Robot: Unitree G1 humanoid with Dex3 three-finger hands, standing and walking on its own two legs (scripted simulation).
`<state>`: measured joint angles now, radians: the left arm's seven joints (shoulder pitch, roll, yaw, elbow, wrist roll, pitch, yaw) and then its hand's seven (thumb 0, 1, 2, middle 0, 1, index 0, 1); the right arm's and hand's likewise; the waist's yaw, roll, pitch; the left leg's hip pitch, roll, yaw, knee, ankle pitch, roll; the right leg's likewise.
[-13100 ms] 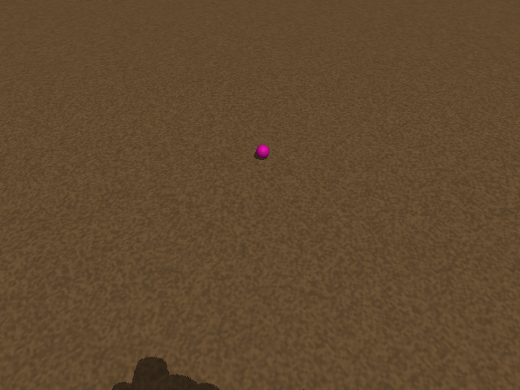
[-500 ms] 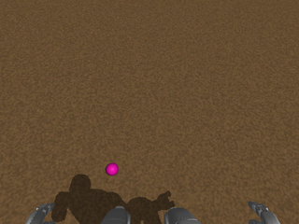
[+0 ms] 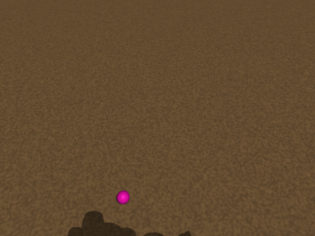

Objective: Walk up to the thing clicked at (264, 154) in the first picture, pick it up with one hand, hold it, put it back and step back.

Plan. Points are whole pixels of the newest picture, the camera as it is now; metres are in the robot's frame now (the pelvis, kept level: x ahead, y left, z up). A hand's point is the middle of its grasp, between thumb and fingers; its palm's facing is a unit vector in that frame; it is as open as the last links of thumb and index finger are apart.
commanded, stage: walk up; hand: left
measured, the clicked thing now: (123, 197) +0.44 +0.24 -0.72
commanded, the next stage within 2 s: none
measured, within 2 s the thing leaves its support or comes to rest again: neither
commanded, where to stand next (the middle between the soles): +0.06 +0.00 m, yaw +1 degrees
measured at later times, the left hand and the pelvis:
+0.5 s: hand out of the picture +0.08 +0.28 -0.14, palm faces +0.03 -0.91 -0.41, open 7.4 cm; pelvis -0.04 +0.01 -0.01, yaw +3 degrees
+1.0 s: hand out of the picture +0.04 +0.25 -0.12, palm faces +0.00 -0.92 -0.40, open 7.4 cm; pelvis +0.01 -0.02 +0.01, yaw +1 degrees
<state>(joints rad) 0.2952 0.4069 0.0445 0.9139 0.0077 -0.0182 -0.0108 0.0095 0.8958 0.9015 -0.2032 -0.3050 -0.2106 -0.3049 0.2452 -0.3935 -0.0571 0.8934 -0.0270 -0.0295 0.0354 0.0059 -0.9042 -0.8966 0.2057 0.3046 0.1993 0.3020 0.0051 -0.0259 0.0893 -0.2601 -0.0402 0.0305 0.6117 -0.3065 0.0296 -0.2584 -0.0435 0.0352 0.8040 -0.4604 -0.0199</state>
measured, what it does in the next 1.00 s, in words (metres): steps on the spot: right foot, then left foot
